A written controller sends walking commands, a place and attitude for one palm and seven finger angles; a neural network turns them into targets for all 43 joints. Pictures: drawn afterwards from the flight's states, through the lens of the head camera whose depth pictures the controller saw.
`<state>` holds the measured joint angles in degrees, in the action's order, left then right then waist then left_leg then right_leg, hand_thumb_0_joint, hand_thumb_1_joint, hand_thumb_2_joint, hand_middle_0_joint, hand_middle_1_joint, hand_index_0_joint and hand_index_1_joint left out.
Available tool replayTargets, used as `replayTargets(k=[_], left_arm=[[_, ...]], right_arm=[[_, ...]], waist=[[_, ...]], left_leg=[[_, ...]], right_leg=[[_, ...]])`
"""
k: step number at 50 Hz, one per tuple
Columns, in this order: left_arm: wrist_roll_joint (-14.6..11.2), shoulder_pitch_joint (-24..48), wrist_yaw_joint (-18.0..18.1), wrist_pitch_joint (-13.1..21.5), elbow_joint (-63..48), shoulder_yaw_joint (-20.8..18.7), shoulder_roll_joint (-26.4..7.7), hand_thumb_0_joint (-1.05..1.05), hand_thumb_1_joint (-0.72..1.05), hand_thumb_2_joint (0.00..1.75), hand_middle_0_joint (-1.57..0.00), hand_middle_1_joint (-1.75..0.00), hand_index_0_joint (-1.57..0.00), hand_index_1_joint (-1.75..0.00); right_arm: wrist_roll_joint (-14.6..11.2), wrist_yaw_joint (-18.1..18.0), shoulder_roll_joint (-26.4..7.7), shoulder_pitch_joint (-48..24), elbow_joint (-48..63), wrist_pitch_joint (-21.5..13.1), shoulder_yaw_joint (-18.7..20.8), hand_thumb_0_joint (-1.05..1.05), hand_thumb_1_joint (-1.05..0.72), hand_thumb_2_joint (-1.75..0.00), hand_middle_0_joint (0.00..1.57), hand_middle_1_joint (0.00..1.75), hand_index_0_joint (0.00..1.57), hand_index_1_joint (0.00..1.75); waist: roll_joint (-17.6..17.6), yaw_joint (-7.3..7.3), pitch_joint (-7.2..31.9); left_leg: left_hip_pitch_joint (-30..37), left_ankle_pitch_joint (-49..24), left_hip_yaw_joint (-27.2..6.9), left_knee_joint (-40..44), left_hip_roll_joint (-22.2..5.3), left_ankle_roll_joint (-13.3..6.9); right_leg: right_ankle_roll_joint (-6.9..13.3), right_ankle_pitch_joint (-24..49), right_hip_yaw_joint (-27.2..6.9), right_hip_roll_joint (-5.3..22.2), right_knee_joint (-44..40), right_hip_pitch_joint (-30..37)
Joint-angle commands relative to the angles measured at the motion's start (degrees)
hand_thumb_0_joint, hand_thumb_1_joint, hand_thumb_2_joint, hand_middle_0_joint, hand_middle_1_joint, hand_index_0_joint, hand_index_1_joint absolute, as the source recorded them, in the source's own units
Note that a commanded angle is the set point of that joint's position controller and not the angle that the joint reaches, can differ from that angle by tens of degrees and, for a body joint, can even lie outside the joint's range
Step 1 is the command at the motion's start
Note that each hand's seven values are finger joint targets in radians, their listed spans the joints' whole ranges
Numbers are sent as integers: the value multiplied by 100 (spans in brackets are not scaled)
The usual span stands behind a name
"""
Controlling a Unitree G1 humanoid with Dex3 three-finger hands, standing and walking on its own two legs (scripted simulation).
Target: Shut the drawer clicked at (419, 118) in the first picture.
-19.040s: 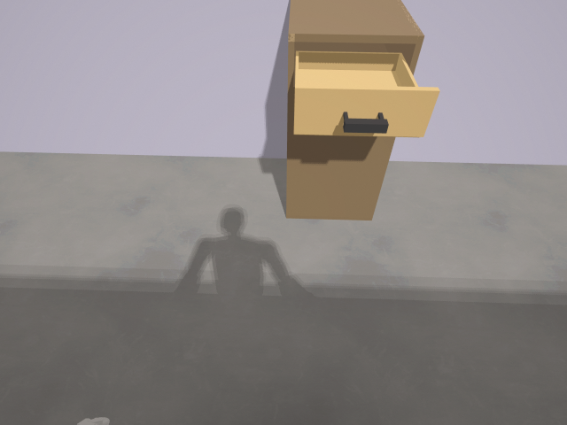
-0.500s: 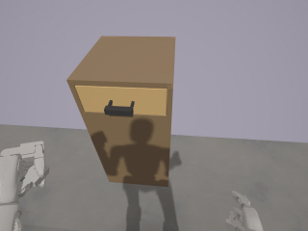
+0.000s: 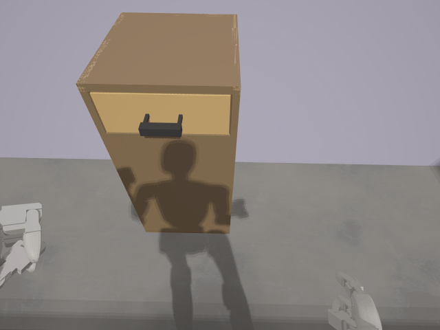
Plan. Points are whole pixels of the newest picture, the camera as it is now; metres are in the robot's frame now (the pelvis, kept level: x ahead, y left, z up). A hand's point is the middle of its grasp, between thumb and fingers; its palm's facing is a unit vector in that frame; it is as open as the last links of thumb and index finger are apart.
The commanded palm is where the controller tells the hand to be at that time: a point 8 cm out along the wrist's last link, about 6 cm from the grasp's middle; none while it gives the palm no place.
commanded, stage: step back with the hand held close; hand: left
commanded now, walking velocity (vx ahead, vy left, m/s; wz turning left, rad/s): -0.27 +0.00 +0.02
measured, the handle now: (162, 123) +0.61 +0.20 -0.02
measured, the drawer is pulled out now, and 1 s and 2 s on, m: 0.00 0.00 0.00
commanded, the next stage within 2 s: stop stepping back and stand still in 0.60 s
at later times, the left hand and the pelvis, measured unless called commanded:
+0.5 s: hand out of the picture +0.07 +0.27 +0.16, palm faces +0.48 -0.76 -0.43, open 3.2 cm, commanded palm +0.00 +0.30 +0.18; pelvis -0.11 +0.01 -0.02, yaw +5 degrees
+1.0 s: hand out of the picture -0.01 +0.24 +0.16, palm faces +0.32 -0.81 -0.49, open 3.3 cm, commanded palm -0.07 +0.28 +0.18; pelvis -0.20 +0.00 +0.00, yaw +1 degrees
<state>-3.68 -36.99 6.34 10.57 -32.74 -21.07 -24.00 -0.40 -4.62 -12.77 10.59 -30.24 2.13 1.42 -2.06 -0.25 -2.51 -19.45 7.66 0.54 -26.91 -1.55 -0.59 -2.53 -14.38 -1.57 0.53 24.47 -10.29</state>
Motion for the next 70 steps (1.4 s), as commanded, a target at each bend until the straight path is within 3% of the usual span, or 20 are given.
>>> replayTargets(k=[1,11,13,15,17,21,24,30,34,37,40,46,51,54,56,58,59,65,67,70], left_arm=[[-11,-62,197,499,-1093,-687,-753,0,90,90,-140,-160,-140,-160],[176,-82,236,789,-1212,-949,-791,0,90,90,-140,-160,-140,-160],[146,-87,244,830,-1351,-1121,-1013,0,90,90,-140,-160,-140,-160],[55,53,302,798,-1274,-888,-859,0,90,90,-140,-160,-140,-160],[101,527,365,696,-1150,-663,-684,0,90,90,-140,-160,-140,-160],[184,939,355,789,-1260,-583,-678,0,90,90,-140,-160,-140,-160],[281,662,285,882,-1114,-909,-706,0,90,90,-140,-160,-140,-160],[58,123,204,884,-1674,-640,-591,0,90,90,-140,-160,-140,-160],[22,469,204,1056,-1478,-981,-1121,0,90,90,-140,-160,-140,-160],[26,14,242,780,-1015,-919,-947,0,90,90,-140,-160,-140,-160],[-48,-182,183,633,-997,-823,-854,0,90,90,-140,-160,-140,-160],[51,-374,263,497,-1254,-789,-758,0,90,90,-140,-160,-140,-160],[46,-133,306,501,-1328,-671,-780,0,90,90,-140,-160,-140,-160],[126,616,402,389,-1142,-425,-534,0,90,90,-140,-160,-140,-160],[177,1215,449,310,-808,-329,-472,0,90,90,-140,-160,-140,-160],[204,1517,458,341,-1087,-474,-667,0,90,90,-140,-160,-140,-160],[268,1321,445,322,-1040,-524,-663,0,90,90,-140,-160,-140,-160],[216,-133,341,260,-1436,-486,-625,0,90,90,-140,-160,-140,-160],[204,-74,332,296,-1563,-793,-924,0,90,90,-140,-160,-140,-160],[104,369,382,410,-1020,-730,-675,0,90,90,-140,-160,-140,-160]], right_arm=[[11,-51,-698,-519,899,-453,227,0,-90,-90,20,30,20,30],[22,-87,-748,-494,923,-906,248,0,-90,-90,20,30,20,30],[41,-73,-713,-434,874,-961,300,0,-90,-90,20,30,20,30],[53,-16,-552,-278,592,-864,333,0,-90,-90,20,30,20,30],[108,31,-434,-310,438,-806,295,0,-90,-90,20,30,20,30],[94,-124,-774,-481,495,-915,233,0,-90,-90,20,30,20,30],[166,-72,-653,-497,520,-1072,308,0,-90,-90,20,30,20,30],[210,223,-573,-430,413,-1174,244,0,-90,-90,20,30,20,30],[208,163,-341,-485,279,-972,132,0,-90,-90,20,30,20,30],[64,69,-418,-465,422,-854,212,0,-90,-90,20,30,20,30],[-37,8,-621,-472,591,-820,141,0,-90,-90,20,30,20,30],[37,-67,-693,-483,632,-986,99,0,-90,-90,20,30,20,30],[106,-49,-655,-181,335,-948,252,0,-90,-90,20,30,20,30],[118,-52,-688,-89,176,-874,226,0,-90,-90,20,30,20,30],[101,-114,-755,-141,132,-938,135,0,-90,-90,20,30,20,30],[48,-169,-802,-278,276,-1103,113,0,-90,-90,20,30,20,30],[65,-128,-606,-321,295,-1145,46,0,-90,-90,20,30,20,30],[136,148,-455,-490,468,-987,19,0,-90,-90,20,30,20,30],[141,171,-458,-379,436,-787,113,0,-90,-90,20,30,20,30],[110,151,-446,-85,230,-894,118,0,-90,-90,20,30,20,30]], waist=[[-281,65,685],[-861,-21,678],[-227,21,735],[1111,92,656],[1392,181,558],[-725,122,166],[-1204,69,754],[-1252,-6,995],[562,79,996],[912,122,1288],[-43,77,986],[-1009,55,486],[686,187,642],[812,295,132],[114,326,-264],[-1729,254,-136],[-1579,144,-41],[-724,-49,340],[1398,-18,282],[552,251,257]], left_leg=[[403,541,-217,606,-207,-127],[-1854,3030,-821,1178,-628,-443],[-1048,2560,-358,171,-195,-236],[534,1358,52,-2037,344,175],[732,1117,-27,-2344,246,149],[-407,1485,-1272,1096,-874,-418],[-2105,3431,-2340,2052,-1844,-1062],[-308,1645,-1084,1191,-1207,-480],[704,634,197,-879,-173,244],[549,-166,77,-1086,-13,79],[1149,-1158,-305,159,-376,-101],[-552,3309,-1108,2054,-580,-51],[1348,973,-17,-1168,210,123],[1136,1127,-275,-1830,15,54],[676,2080,-667,-460,-201,-102],[-67,4633,-3020,2178,-1315,-460],[-474,4681,-3127,2505,-1386,-387],[-1823,2970,-811,1012,-526,-146],[-1724,1718,40,-2662,335,95],[-1318,1231,-289,-3167,-30,111]], right_leg=[[112,427,178,-97,-323,-327],[162,-283,31,-514,918,775],[351,-1027,-573,-192,-17,-293],[914,-1917,-1820,989,-1348,-2508],[995,-1015,-1557,1221,-1191,-2639],[104,-250,-170,-349,942,-1344],[64,-718,-256,-650,3605,122],[293,-1391,176,-454,907,-404],[751,1543,-1212,1075,-925,-1353],[529,3200,-767,939,-88,-659],[184,1192,-219,102,91,-754],[350,-1356,383,-568,198,193],[919,-2365,-844,659,-1319,-2031],[1118,-2618,-1024,1066,-1063,-2728],[707,-2671,-307,422,87,-2491],[248,-1783,402,-488,2440,-1787],[302,-1482,195,-499,3181,-1382],[551,-1378,234,-252,254,1156],[1219,-2571,-2799,1670,-1911,-202],[1421,-2013,-2097,1687,-1488,-801]])
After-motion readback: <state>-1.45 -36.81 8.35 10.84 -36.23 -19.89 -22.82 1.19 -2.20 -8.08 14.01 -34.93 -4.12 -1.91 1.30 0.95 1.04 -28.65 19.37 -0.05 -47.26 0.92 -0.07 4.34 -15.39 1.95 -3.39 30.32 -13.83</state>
